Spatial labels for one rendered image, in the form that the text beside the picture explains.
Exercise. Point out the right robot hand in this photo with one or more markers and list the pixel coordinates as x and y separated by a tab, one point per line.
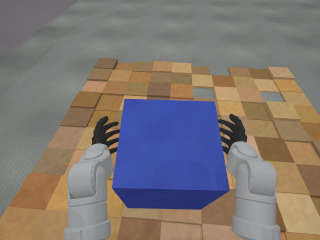
237	134

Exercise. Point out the robot right forearm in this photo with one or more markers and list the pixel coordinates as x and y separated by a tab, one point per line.
255	192

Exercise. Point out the robot left forearm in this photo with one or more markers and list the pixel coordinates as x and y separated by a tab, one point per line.
87	195

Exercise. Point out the carton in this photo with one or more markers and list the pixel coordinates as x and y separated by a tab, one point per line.
169	155

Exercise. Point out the left robot hand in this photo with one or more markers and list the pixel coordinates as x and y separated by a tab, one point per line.
100	137

